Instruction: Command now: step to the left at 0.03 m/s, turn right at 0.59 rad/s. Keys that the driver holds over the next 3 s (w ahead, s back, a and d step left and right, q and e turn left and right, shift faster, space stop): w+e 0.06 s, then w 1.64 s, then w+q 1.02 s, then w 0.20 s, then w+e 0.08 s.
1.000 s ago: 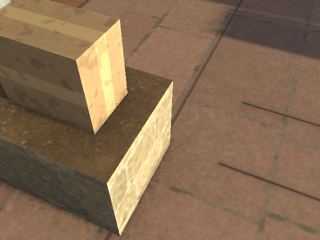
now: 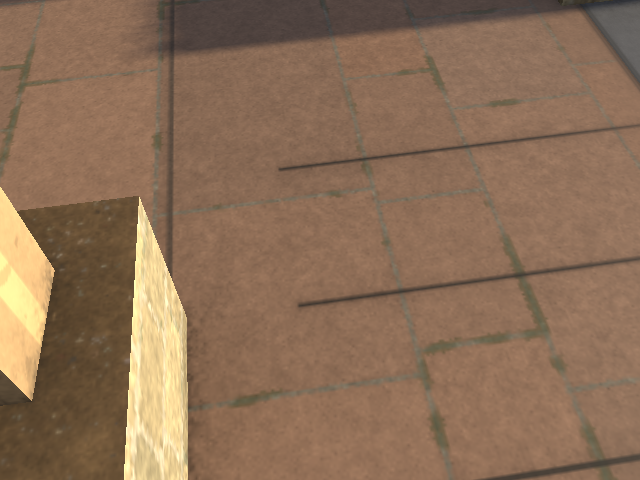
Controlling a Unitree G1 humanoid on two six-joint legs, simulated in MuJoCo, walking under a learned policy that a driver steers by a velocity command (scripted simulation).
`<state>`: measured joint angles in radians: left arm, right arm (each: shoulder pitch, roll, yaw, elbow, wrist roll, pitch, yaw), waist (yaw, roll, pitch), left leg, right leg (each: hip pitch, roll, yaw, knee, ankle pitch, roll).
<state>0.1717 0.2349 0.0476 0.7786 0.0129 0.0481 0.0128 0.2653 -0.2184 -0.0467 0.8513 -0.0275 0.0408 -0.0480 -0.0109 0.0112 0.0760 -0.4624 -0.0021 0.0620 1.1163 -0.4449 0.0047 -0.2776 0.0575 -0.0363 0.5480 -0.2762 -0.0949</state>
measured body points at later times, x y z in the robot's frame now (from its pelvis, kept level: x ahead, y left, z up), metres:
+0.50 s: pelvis +0.10 +0.05 +0.02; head +0.12 +0.07 +0.46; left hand +0.28 +0.27 -0.11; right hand +0.00 -0.19 -0.11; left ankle +0.02 +0.15 -0.73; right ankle +0.16 -0.11 -0.65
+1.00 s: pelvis +0.36 -0.05 +0.01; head +0.38 -0.06 +0.46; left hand +0.38 +0.20 -0.12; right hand +0.42 -0.31 -0.13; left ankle +0.44 +0.10 -0.66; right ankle +0.33 -0.09 -0.73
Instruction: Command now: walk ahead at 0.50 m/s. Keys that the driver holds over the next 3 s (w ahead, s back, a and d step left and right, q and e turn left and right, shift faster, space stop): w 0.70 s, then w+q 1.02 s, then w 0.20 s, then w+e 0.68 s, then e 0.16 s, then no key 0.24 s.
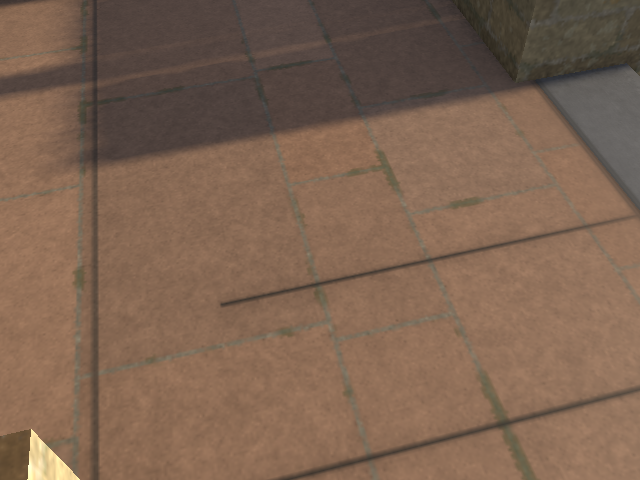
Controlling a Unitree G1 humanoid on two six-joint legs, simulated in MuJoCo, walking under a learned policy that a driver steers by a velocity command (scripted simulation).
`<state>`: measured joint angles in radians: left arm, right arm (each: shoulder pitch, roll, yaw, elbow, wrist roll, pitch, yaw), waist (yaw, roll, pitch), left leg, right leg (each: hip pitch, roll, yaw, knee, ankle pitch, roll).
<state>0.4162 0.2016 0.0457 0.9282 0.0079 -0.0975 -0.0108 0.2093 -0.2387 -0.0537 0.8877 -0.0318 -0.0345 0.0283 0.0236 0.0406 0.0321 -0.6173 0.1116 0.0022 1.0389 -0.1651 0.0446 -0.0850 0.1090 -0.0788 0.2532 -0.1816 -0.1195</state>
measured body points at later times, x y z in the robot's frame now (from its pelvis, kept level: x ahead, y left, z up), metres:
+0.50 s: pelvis +0.28 +0.03 +0.00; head +0.30 +0.04 +0.45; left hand +0.34 +0.28 -0.15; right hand +0.30 -0.23 -0.14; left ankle +0.30 +0.09 -0.75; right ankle +0.27 -0.11 -0.66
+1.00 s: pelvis +0.55 -0.03 +0.00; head +0.58 -0.04 +0.44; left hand +0.63 +0.23 -0.13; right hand +0.58 -0.28 -0.16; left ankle +0.47 +0.10 -0.66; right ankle +0.59 -0.10 -0.75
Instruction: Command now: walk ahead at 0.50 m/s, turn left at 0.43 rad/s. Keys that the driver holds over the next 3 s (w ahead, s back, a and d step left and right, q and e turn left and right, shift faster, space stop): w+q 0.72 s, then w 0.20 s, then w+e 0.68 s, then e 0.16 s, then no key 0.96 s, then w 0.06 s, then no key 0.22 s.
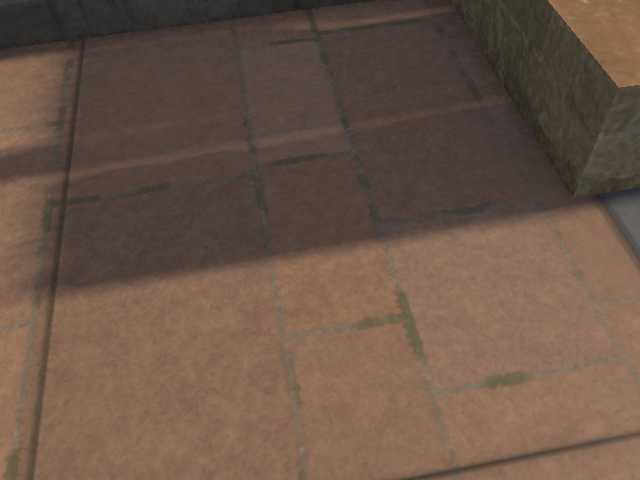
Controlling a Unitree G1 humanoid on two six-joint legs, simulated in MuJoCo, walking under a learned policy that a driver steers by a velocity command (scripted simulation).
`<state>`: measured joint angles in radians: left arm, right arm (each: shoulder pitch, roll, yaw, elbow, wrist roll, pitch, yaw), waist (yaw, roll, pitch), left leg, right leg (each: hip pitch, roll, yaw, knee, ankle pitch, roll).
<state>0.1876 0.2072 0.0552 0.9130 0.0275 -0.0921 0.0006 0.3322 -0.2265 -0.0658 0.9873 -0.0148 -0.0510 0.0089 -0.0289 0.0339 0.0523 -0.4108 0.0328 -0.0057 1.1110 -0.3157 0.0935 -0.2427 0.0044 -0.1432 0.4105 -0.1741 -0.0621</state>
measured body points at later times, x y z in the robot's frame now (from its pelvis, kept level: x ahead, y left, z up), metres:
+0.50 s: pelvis +0.25 +0.06 -0.02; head +0.28 +0.08 +0.43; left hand +0.22 +0.32 -0.16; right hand +0.44 -0.16 -0.14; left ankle +0.29 +0.11 -0.74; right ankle +0.17 -0.10 -0.64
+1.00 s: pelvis +0.53 +0.12 -0.02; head +0.56 +0.14 +0.43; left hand +0.58 +0.43 -0.12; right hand +0.64 -0.13 -0.15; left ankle +0.31 +0.11 -0.69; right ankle +0.66 +0.10 -0.74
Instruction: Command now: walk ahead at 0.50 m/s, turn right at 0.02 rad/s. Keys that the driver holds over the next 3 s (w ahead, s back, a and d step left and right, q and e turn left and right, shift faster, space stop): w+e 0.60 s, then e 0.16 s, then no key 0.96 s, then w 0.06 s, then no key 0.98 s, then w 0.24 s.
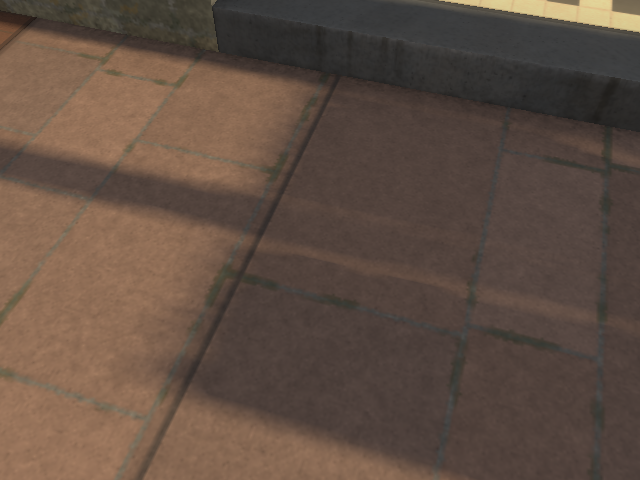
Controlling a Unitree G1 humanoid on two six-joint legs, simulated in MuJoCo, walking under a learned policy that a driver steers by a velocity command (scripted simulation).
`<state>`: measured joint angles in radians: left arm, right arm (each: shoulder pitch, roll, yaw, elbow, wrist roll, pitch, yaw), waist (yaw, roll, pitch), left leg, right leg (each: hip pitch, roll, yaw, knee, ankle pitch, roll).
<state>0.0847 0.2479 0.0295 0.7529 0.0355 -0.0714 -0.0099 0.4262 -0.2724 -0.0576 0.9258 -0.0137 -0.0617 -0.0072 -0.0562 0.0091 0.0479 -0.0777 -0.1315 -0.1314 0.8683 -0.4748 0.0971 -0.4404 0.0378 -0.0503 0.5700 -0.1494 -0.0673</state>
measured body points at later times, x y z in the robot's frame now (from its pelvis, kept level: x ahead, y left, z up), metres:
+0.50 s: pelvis +0.26 +0.01 +0.01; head +0.29 +0.02 +0.45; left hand +0.30 +0.29 -0.13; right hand +0.43 -0.26 -0.07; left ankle +0.37 +0.09 -0.72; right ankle +0.10 -0.08 -0.69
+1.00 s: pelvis +0.43 -0.05 +0.00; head +0.46 -0.09 +0.45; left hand +0.70 +0.07 -0.10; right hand +0.33 -0.30 -0.14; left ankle +0.39 +0.10 -0.67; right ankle +0.47 -0.16 -0.72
